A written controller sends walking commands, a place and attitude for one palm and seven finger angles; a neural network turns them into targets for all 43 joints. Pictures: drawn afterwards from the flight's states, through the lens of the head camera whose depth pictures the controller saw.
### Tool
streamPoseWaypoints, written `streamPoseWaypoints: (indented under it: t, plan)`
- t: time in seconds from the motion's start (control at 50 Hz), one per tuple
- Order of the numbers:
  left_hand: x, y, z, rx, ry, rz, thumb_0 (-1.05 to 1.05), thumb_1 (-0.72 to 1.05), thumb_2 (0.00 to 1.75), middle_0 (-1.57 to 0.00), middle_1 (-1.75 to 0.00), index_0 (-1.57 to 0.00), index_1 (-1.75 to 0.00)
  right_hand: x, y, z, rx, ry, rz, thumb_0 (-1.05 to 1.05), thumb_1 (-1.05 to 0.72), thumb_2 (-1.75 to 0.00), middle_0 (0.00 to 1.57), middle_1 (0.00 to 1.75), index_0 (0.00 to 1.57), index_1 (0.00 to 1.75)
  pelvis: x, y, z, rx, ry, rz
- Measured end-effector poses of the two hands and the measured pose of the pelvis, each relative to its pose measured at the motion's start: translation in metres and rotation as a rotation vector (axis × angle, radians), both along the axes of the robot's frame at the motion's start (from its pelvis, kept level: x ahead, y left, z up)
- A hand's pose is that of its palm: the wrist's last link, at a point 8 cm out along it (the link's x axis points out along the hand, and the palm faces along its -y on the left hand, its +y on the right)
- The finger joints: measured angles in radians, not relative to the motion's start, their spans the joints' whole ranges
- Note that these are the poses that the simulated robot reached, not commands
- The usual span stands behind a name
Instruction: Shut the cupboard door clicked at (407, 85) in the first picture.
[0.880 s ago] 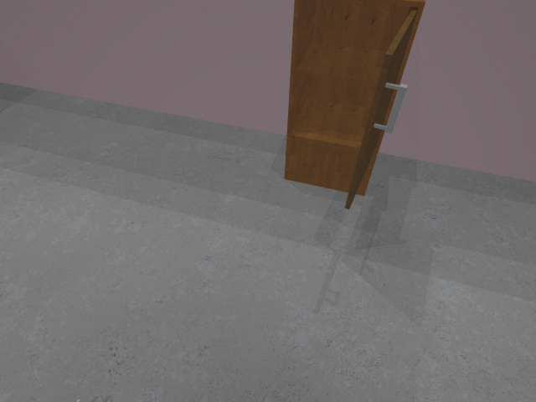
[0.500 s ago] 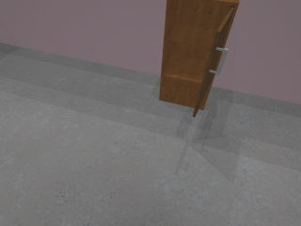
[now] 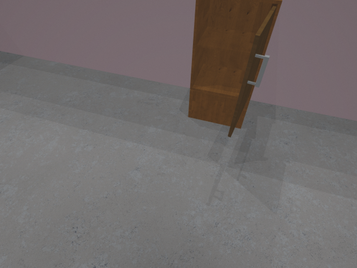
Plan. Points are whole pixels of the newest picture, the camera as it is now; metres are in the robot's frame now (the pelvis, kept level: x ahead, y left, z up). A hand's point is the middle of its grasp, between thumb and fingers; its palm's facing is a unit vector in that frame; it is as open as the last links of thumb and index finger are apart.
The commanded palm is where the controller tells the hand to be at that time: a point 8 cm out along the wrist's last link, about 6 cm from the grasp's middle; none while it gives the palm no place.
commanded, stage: look at it before walking up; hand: left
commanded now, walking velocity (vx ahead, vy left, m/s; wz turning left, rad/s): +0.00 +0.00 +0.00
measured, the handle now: (257, 70) +0.94 -0.30 -0.04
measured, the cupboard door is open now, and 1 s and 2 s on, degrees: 81 81 81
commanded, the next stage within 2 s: walk around to get in front in 0.56 s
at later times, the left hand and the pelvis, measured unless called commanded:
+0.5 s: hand out of the picture +0.07 +0.24 -0.16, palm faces -0.02 -0.94 -0.33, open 7.4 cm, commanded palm none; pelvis +0.01 +0.00 +0.00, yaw +0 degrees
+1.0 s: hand out of the picture +0.08 +0.20 -0.18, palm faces -0.13 -0.95 -0.27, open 7.4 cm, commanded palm none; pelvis +0.00 -0.01 -0.02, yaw -9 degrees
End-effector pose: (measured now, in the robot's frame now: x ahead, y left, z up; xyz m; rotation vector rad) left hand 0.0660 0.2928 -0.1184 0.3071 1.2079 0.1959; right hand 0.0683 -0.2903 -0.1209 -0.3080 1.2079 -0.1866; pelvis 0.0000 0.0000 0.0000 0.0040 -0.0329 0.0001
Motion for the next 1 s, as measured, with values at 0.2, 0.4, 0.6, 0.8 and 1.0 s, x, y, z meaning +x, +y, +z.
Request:
streamPoseWaypoints:
  t: [0.2, 0.4, 0.6, 0.8, 1.0]
  plan:
    - [0.006, -0.004, 0.001, -0.005, -0.013, -0.008, 0.00, 0.90, 0.90, -0.20, -0.30, -0.20, -0.30, 0.008, 0.000, 0.002, 0.004, -0.018, 0.003, 0.00, -0.90, -0.90, 0.21, 0.30, 0.20, 0.30, 0.002, -0.001, 0.001, 0.000, 0.001, -0.002]
    - [0.004, -0.006, 0.000, -0.007, 0.002, -0.005, 0.00, 0.90, 0.90, -0.20, -0.30, -0.20, -0.30, 0.009, -0.004, 0.003, -0.003, -0.006, 0.002, 0.00, -0.90, -0.90, 0.21, 0.30, 0.20, 0.30, 0.004, -0.003, 0.001, -0.001, 0.004, -0.003]
    - [0.003, -0.007, -0.001, -0.005, 0.024, -0.002, 0.00, 0.90, 0.90, -0.20, -0.30, -0.20, -0.30, 0.008, -0.006, 0.002, -0.005, 0.010, -0.002, 0.00, -0.90, -0.90, 0.21, 0.30, 0.20, 0.30, 0.008, -0.005, 0.002, -0.001, 0.006, -0.005]
    - [0.008, -0.010, -0.004, -0.003, 0.035, -0.010, 0.00, 0.90, 0.90, -0.20, -0.30, -0.20, -0.30, 0.010, -0.003, -0.001, -0.003, -0.008, -0.031, 0.00, -0.90, -0.90, 0.21, 0.30, 0.20, 0.30, 0.009, -0.005, -0.001, 0.000, 0.013, -0.042]
    - [0.010, -0.049, -0.028, -0.059, 0.085, -0.093, 0.00, 0.91, 0.90, -0.20, -0.30, -0.20, -0.30, -0.026, 0.012, -0.030, 0.079, -0.021, -0.162, 0.00, -0.90, -0.90, 0.21, 0.30, 0.20, 0.30, -0.002, -0.014, -0.020, 0.033, 0.019, -0.158]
